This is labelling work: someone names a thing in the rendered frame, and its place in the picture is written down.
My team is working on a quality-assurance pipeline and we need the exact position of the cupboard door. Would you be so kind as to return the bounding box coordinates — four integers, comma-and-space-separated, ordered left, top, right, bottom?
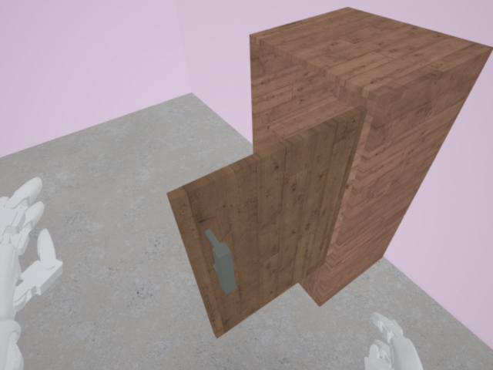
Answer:
166, 105, 367, 339

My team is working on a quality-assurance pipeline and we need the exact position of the robot right hand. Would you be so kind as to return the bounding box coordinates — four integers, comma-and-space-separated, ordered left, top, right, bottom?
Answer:
364, 312, 424, 370

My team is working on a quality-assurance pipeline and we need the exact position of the handle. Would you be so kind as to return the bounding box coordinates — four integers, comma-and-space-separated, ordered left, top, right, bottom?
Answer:
205, 229, 236, 294

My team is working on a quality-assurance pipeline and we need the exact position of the robot left hand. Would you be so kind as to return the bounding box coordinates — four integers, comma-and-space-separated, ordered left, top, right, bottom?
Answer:
0, 177, 62, 320

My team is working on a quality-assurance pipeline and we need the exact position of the robot left forearm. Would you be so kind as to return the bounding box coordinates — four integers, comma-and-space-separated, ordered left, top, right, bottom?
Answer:
0, 318, 24, 370

